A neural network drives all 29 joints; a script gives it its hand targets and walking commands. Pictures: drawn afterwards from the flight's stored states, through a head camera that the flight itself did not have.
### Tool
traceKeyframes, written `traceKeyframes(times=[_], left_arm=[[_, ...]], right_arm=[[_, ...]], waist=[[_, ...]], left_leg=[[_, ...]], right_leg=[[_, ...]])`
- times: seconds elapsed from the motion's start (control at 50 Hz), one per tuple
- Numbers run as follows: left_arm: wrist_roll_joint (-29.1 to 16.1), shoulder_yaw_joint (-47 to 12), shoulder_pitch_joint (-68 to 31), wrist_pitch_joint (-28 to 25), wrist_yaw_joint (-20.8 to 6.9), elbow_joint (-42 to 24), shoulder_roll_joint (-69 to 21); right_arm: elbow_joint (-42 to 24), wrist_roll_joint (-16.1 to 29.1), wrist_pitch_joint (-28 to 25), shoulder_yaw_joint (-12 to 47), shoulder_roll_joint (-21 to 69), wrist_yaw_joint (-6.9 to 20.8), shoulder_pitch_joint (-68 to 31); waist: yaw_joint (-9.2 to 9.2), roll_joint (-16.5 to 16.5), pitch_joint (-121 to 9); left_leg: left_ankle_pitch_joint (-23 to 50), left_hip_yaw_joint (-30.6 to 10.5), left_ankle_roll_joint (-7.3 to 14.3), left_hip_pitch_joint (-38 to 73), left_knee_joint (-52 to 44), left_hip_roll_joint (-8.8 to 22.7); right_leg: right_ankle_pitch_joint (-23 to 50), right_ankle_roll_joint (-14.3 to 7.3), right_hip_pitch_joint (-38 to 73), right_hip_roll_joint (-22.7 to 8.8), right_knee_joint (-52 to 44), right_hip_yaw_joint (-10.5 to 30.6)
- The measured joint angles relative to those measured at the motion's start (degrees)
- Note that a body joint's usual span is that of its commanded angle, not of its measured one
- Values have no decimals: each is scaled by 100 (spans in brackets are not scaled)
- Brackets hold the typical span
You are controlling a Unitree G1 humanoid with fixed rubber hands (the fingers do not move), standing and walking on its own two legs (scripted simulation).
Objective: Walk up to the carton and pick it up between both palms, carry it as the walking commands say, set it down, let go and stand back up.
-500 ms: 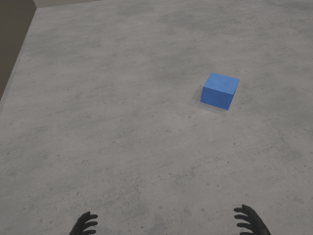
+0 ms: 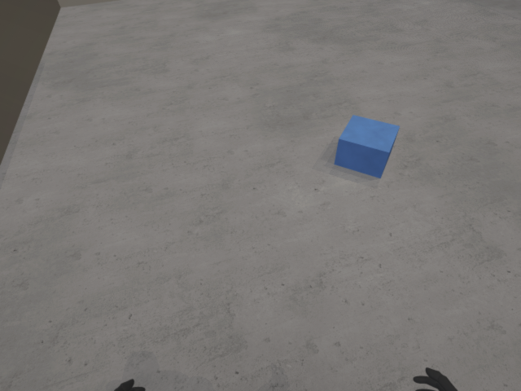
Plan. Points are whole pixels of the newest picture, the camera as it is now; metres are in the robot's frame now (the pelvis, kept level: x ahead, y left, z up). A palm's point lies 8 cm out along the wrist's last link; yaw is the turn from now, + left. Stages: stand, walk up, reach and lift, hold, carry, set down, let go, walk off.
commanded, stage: stand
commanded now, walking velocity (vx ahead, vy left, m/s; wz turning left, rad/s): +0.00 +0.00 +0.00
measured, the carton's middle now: (366, 145) +1.47 -0.60 -0.66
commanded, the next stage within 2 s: none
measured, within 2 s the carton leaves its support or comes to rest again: neither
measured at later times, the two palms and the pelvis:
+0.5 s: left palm out of the picture +0.10 +0.27 -0.10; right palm out of the picture +0.09 -0.27 -0.11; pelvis -0.01 +0.00 +0.00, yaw +0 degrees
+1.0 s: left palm out of the picture +0.06 +0.28 -0.11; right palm out of the picture +0.05 -0.26 -0.11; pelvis -0.02 +0.01 +0.01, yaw +0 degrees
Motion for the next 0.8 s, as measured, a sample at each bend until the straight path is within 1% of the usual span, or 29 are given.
traceKeyframes(times=[0.38,0.8], left_arm=[[0,0,-132,-22,14,529,40],[0,0,-251,-55,-21,1198,92]], right_arm=[[409,0,0,0,-15,0,0],[970,0,-11,0,-35,0,0]], waist=[[0,0,-16],[0,0,-125]], left_leg=[[100,0,0,-1,-71,0],[449,0,0,15,-535,-1]], right_leg=[[103,-1,3,0,-79,0],[497,4,59,0,-629,0]])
